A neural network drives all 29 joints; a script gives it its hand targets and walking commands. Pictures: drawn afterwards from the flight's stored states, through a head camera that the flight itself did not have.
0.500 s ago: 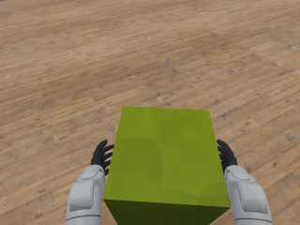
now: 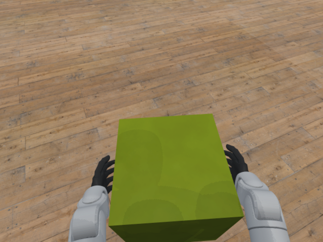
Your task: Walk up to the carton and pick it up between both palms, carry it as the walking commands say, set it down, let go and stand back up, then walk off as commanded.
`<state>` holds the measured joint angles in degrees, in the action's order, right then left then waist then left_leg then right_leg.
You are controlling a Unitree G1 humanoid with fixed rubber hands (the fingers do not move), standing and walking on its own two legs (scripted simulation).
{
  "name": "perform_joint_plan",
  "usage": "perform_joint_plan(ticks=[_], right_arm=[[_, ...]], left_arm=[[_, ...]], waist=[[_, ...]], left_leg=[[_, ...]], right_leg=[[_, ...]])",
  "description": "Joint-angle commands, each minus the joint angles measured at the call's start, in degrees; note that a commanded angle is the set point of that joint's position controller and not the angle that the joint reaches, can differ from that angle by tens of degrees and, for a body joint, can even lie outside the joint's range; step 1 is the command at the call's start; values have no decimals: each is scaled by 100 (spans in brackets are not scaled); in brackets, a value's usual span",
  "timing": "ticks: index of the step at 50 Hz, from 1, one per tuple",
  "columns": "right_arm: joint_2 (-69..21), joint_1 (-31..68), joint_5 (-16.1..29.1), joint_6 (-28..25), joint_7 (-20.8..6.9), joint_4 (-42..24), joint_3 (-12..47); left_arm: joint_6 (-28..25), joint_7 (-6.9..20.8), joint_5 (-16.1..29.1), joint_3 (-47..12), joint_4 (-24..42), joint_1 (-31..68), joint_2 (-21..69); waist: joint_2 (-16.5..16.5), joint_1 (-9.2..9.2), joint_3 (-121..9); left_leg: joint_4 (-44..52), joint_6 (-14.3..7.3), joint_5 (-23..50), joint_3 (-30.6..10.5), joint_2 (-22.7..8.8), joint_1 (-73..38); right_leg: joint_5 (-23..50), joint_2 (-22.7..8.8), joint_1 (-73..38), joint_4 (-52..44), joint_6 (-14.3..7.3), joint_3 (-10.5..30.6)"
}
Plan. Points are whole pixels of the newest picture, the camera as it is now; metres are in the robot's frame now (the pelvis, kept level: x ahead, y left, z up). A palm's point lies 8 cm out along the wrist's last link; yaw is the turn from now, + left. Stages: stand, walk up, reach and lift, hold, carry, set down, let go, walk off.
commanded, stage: carry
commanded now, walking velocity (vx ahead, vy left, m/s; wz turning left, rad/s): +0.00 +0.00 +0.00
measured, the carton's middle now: (169, 182) +0.27 -0.01 -0.05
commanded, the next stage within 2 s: none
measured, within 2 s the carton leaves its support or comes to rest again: neither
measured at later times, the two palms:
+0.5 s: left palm (133, 64) +0.73 +0.12 +0.02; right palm (219, 64) +0.72 -0.22 +0.03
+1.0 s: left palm (154, 14) +1.11 +0.03 +0.05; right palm (220, 24) +1.05 -0.30 +0.04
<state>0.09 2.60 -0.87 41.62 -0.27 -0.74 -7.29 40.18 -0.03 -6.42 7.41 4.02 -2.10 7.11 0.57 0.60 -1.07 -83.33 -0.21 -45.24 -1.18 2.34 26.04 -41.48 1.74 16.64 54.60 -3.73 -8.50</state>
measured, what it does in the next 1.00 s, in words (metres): walks ahead: left foot, then right foot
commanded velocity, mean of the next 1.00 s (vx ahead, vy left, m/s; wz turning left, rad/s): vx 0.00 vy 0.00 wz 0.00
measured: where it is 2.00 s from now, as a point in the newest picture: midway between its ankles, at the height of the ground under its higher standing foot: (181, 107)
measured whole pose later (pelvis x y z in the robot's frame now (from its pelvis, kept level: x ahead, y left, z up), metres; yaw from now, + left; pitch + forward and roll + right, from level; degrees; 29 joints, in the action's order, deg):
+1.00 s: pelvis +0.82 -0.08 +0.03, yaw -5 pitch +3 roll +3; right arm 0.2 2.6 -3.3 40.5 2.1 -2.3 -4.3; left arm 37.6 1.9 -4.7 10.2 -0.4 3.6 5.4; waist -1.2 -5.2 -0.4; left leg -45.0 -1.2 -32.4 5.6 1.7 14.1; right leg -14.6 -1.5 34.2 47.2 -1.5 1.2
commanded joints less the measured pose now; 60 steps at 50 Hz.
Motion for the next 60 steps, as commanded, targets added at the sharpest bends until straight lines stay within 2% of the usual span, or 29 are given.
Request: perform_joint_plan(ticks=[1, 2, 3, 4, 6, 9, 13, 16, 17, 18, 19, 21, 24, 29, 33, 34, 35, 36, 37, 39, 41, 46, 48, 49, 50, 55, 57, 59, 60], right_arm=[[-3747, 1592, 398, -451, -709, -844, 3095], [-3912, 1605, 364, -468, -635, -1050, 3124], [-3842, 1361, 380, -455, -558, -1166, 3074], [-3512, 1309, 176, -464, -494, -821, 2772], [-3490, 985, -84, -485, -357, -1098, 2787], [-2920, 1513, -95, -363, -292, -1082, 2846], [-2924, 2236, 583, -507, -480, -1912, 3517], [-3011, 2396, 696, -538, -503, -1942, 3678], [-2897, 2634, 722, -543, -487, -2063, 3684], [-2940, 2310, 549, -448, -532, -1688, 3530], [-3060, 2503, 637, -427, -621, -1498, 3428], [-3592, 2480, 948, -462, -819, -1452, 3655], [-3949, 2752, 655, -623, -963, -566, 3306], [-4103, 1795, 265, -716, -738, -791, 3085], [-3363, 1066, -333, -484, -462, -407, 2716], [-3319, 1263, -242, -473, -430, -707, 2887], [-3087, 1250, -322, -433, -405, -497, 2725], [-3111, 1502, -336, -493, -373, -549, 2755], [-3129, 1891, -469, -572, -388, -420, 2671], [-3521, 2051, -53, -559, -412, -1034, 3279], [-3609, 2721, 182, -531, -473, -1156, 3560], [-3847, 2934, 799, -532, -589, -1750, 4210], [-3804, 3102, 898, -555, -721, -1551, 4133], [-3806, 3276, 875, -536, -747, -1519, 4053], [-3801, 3132, 772, -486, -765, -1343, 3820], [-4048, 2912, 725, -449, -951, -529, 3590], [-4094, 2754, 499, -426, -937, -178, 3280], [-4011, 2317, 200, -372, -875, 77, 2943], [-4220, 2281, 308, -421, -866, -393, 3145]], left_arm=[[-308, 598, 1452, -4022, 2200, 3743, 2934], [-301, 609, 1599, -4105, 2358, 3736, 3013], [-242, 586, 1662, -4165, 2365, 3612, 2951], [-160, 643, 1522, -4073, 1615, 3152, 2875], [-83, 741, 1795, -4190, 1792, 2956, 3060], [-44, 682, 1212, -3336, 526, 2310, 2619], [-246, 584, 909, -3177, 566, 1965, 2453], [-233, 498, 542, -2942, 293, 1893, 2523], [-171, 500, 381, -2744, -22, 1161, 2581], [-138, 492, 214, -2515, -294, 1094, 2371], [-141, 507, 201, -2611, -172, 1253, 2399], [-196, 510, 328, -2969, 550, 1908, 2730], [-364, 676, 481, -3260, 233, 2684, 3082], [-479, 902, 1504, -4200, 1522, 3603, 3475], [-219, 894, 1400, -3802, 808, 2866, 2742], [-157, 908, 1405, -3753, 615, 2642, 2792], [-133, 943, 1362, -3611, 324, 2668, 2580], [-188, 998, 1417, -3637, 268, 2739, 2707], [-267, 1037, 1286, -3404, 184, 3242, 2663], [-325, 1031, 1427, -3592, 556, 3148, 2966], [-366, 1021, 1139, -3185, 57, 2797, 3002], [-314, 835, 780, -2976, 184, 2037, 3055], [-346, 766, 525, -2821, 177, 2044, 3081], [-359, 752, 434, -2725, 229, 2133, 2967], [-350, 731, 438, -2796, 354, 2382, 2912], [-298, 727, 474, -3174, 452, 2985, 2984], [-251, 769, 578, -3286, 261, 3157, 3146], [-200, 833, 757, -3400, 207, 3372, 3164], [-226, 883, 1013, -3670, 556, 3200, 3453]], waist=[[-301, -26, -1807], [-320, -288, -2558], [-1402, -482, -3409], [-2750, -317, -3626], [-2215, -467, -2455], [-409, -580, -610], [68, -413, -711], [160, 76, -2285], [675, 399, -2941], [1637, 173, -3551], [954, 152, -3392], [-5, 185, -2417], [-71, 314, -1539], [-937, 94, -1654], [506, -213, -2098], [265, -379, -2609], [-802, -548, -3161], [-1842, -496, -3294], [-1456, -466, -2804], [216, -478, -1390], [886, -367, -1274], [-257, -50, -2470], [-104, 78, -3022], [971, 100, -3236], [1214, -14, -3352], [210, 105, -1788], [393, 69, -1806], [480, -112, -2145], [142, -154, -2507]], left_leg=[[4422, -151, 2127, 957, 303, 15], [5056, -136, 4432, 1234, 369, -1849], [4942, -978, 9524, -746, -930, -3979], [4473, -1966, 14256, -2518, -2109, -5236], [4629, -2263, 12747, -3041, -2015, -4946], [4621, -1403, 11519, -2556, -1678, -4839], [5137, -649, 10579, -1183, -1115, -4459], [3229, -220, 10416, 255, -652, -1690], [1145, 20, 6647, 453, -133, -705], [-825, 343, 1294, 83, 714, 199], [-894, 192, 1400, -483, 533, 113], [-923, 74, 1578, -719, 330, 660], [-973, 69, 566, -431, 134, 2009], [1615, -233, 1483, 76, -187, 1814], [4742, -148, 4305, 1308, 572, -1220], [4761, -664, 7159, 419, -197, -2533], [4302, -1865, 11536, -1549, -1639, -3974], [4484, -2716, 13403, -2799, -2387, -4872], [4711, -2623, 11812, -3231, -2429, -4490], [4858, -2161, 10242, -2893, -2030, -3432], [4903, -1818, 9130, -2656, -1953, -3312], [4655, -738, 7621, -389, -1247, -2073], [3499, -251, 6086, 90, -802, -1180], [2010, 165, 2683, 317, -223, -337], [1784, 179, 1311, 73, -102, -375], [2584, 189, 1122, 156, -221, 391], [3822, 121, 1145, 216, -281, 212], [5156, 35, 2374, 362, -257, -904], [5361, -70, 4380, 375, -393, -1909]], right_leg=[[10441, -927, -1506, -757, -398, 1218], [9561, -833, -745, 49, -197, 814], [6185, -301, 650, 2327, 303, 561], [758, 850, 2064, 3579, 626, 855], [223, 494, 3438, 4176, 351, 1182], [-928, 457, 5618, 4374, 114, 996], [304, 399, 4734, 1751, 120, -12], [4710, 690, -1364, -2118, 44, -674], [7954, -235, -3069, -2551, -787, 566], [12950, -2072, -4209, -1803, -1905, 3334], [12894, -2281, -3758, -2046, -2259, 3816], [10295, -2238, -2568, -2258, -2171, 3891], [10683, -1958, -2385, -2040, -1995, 3828], [9173, -1405, -1919, -2075, -898, 2549], [10595, -818, -873, -698, -30, 1092], [9452, -625, -271, 565, 406, 853], [5292, 110, 1072, 2749, 988, 805], [305, 837, 2289, 3821, 1161, 1153], [10, 290, 2865, 4008, 854, 1662], [-27, 161, 3645, 3437, 348, 1525], [21, -65, 3732, 2785, 289, 1476], [2487, -403, 402, -1705, 247, 809], [6328, -582, -1660, -2085, -187, 1138], [10394, -1879, -2514, -1883, -975, 2370], [11982, -2312, -2585, -1818, -1432, 2831], [10196, -1902, -1554, -2172, -1155, 2632], [10477, -1741, -1596, -1914, -994, 2267], [10057, -1462, -1175, -1558, -576, 1694], [9324, -1273, -734, -1193, -270, 1337]])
